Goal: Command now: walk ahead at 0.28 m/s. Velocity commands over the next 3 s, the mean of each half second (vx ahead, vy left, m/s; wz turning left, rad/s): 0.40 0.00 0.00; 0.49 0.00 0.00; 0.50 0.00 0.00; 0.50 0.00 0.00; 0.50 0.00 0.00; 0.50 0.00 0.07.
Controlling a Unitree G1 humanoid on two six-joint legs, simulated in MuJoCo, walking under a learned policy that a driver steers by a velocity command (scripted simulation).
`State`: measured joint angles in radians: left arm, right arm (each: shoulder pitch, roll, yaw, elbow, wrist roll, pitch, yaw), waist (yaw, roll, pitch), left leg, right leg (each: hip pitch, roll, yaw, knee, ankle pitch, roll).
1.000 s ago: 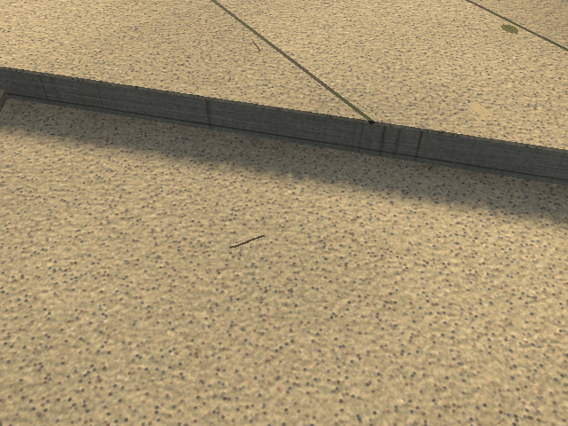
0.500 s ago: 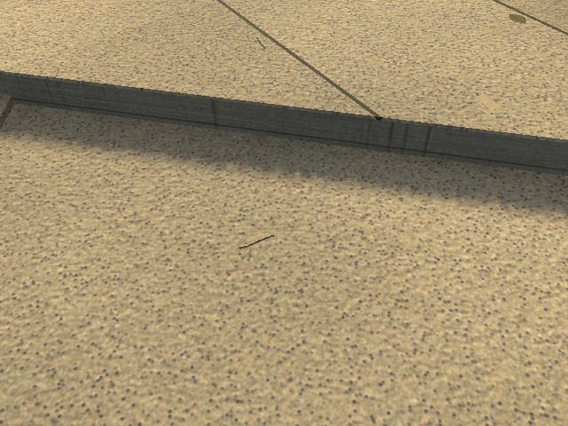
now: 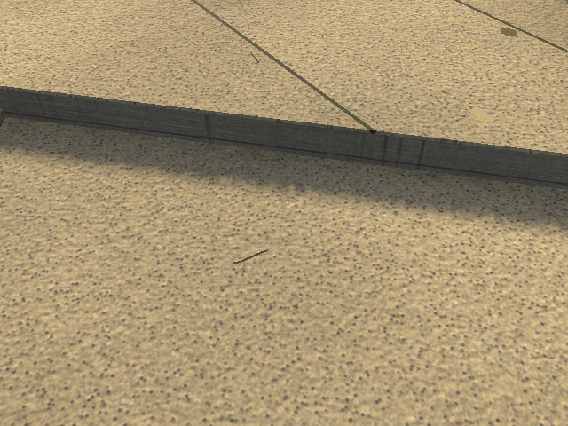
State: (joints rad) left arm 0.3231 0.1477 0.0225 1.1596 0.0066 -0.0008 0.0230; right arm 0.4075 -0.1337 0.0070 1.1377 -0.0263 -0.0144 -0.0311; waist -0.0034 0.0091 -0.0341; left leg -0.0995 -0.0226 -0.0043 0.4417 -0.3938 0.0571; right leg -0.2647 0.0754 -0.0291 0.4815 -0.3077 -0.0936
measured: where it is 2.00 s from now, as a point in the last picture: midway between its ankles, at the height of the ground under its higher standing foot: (299, 259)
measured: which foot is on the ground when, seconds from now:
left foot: down 0.00-0.20, up 0.22-0.68, down 0.70-1.00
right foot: down 0.00-0.70, up 0.72-1.00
